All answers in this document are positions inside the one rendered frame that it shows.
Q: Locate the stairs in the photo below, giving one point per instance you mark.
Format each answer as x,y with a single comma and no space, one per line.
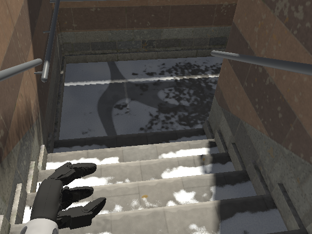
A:
169,182

